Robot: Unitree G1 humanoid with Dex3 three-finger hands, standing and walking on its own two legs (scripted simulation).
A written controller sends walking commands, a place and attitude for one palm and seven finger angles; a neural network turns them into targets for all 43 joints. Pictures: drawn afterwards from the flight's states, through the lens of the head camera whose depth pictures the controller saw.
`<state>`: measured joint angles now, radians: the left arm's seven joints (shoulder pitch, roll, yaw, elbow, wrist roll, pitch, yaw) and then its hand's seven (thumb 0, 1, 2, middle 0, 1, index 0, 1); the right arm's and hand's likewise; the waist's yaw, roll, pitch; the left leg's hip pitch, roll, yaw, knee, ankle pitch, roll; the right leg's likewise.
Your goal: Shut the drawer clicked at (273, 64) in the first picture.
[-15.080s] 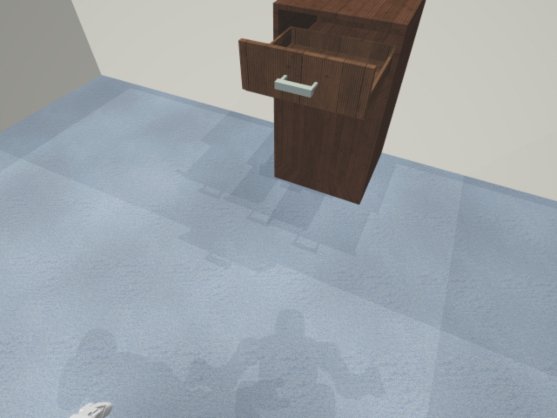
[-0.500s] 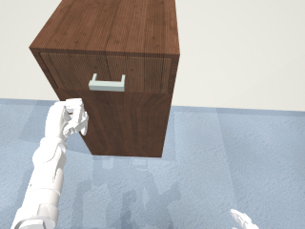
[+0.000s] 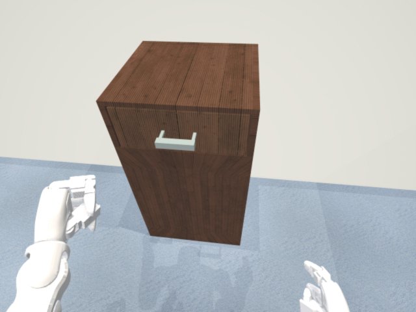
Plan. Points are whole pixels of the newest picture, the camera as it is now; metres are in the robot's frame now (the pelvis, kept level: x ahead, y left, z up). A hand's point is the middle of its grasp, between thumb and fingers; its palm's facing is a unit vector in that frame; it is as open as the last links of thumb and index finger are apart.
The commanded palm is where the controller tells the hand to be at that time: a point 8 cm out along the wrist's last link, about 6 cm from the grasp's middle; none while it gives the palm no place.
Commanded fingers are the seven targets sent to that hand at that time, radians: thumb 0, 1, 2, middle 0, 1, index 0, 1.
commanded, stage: draw the hand back to the body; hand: left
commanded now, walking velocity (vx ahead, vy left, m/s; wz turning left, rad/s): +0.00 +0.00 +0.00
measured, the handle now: (176, 139) +0.59 +0.16 -0.03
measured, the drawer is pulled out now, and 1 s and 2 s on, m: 0.00 0.00 0.00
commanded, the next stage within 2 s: step back with the hand held close in 0.44 s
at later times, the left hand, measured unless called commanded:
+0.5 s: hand (60, 242) +0.17 +0.23 +0.15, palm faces +0.40 -0.83 -0.40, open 3.2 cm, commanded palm +0.12 +0.27 +0.17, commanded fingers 0.00 0.90 0.90 -1.40 -1.60 -1.40 -1.60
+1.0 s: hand (43, 246) +0.16 +0.25 +0.15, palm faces +0.25 -0.81 -0.53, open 3.2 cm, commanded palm +0.10 +0.29 +0.17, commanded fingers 0.00 0.90 0.90 -1.40 -1.60 -1.40 -1.60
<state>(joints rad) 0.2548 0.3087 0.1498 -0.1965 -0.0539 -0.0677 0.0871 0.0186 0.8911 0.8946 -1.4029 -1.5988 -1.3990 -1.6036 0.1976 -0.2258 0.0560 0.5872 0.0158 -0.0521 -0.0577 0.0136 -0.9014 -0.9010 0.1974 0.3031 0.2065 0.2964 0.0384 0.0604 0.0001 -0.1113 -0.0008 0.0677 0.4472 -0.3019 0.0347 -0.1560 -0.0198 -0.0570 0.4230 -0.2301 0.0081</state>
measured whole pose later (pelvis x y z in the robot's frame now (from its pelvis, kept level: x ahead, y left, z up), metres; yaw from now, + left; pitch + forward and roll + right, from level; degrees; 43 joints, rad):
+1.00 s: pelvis -0.04 +0.02 +0.00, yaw -2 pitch +0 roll +0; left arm 0.64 0.42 0.37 -0.56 -0.02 -0.20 0.11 0.02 0.88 0.89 -1.40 -1.60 -1.40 -1.60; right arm 0.19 -0.23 -0.03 0.56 0.00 -0.02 -0.08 0.02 -0.90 -0.90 0.20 0.30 0.20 0.30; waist -0.01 0.00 0.04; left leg -0.22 -0.02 0.12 0.46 -0.25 0.07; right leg -0.29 -0.03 0.00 0.45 -0.16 0.03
